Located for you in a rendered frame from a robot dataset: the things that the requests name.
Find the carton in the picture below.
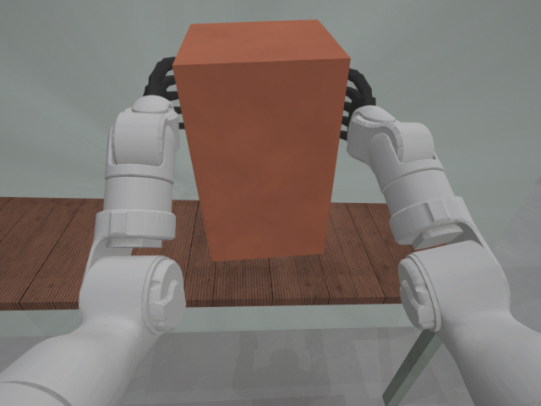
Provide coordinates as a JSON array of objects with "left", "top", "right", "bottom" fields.
[{"left": 172, "top": 19, "right": 351, "bottom": 261}]

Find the robot left upper arm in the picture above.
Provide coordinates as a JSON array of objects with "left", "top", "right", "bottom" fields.
[{"left": 0, "top": 255, "right": 186, "bottom": 406}]

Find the table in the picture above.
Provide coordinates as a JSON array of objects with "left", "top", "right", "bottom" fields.
[{"left": 0, "top": 197, "right": 447, "bottom": 406}]

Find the left robot hand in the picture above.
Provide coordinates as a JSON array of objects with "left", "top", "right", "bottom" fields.
[{"left": 143, "top": 57, "right": 185, "bottom": 129}]

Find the right robot hand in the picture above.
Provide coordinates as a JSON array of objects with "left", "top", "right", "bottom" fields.
[{"left": 340, "top": 69, "right": 376, "bottom": 140}]

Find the right robot forearm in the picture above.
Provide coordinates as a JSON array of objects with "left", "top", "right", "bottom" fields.
[{"left": 347, "top": 105, "right": 511, "bottom": 309}]

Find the left robot forearm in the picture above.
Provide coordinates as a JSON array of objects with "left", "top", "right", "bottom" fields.
[{"left": 79, "top": 95, "right": 180, "bottom": 319}]

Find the robot right upper arm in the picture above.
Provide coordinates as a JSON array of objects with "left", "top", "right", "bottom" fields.
[{"left": 398, "top": 240, "right": 541, "bottom": 406}]

